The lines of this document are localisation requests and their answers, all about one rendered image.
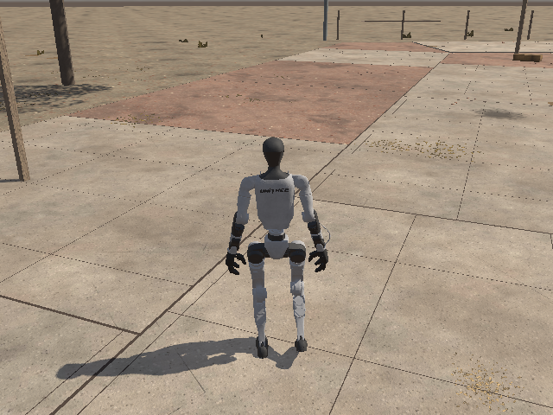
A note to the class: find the right robot upper arm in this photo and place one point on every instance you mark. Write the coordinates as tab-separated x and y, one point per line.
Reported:
306	197

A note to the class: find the robot right forearm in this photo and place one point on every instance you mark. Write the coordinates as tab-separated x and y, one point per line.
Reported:
316	235

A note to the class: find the right robot shin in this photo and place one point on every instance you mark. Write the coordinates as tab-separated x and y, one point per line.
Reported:
299	312

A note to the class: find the robot shin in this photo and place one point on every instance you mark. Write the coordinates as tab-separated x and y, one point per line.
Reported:
299	312
260	317

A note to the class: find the robot right hand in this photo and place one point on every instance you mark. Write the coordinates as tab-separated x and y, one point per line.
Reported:
321	261

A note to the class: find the robot left forearm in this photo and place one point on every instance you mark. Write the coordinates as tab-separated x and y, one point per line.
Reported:
236	235

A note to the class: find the left robot upper arm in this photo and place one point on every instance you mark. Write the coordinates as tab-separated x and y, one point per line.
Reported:
247	184

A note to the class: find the left robot shin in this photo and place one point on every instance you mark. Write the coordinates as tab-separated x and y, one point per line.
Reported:
260	317

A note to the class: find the robot left hand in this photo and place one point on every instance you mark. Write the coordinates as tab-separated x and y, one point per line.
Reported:
231	264

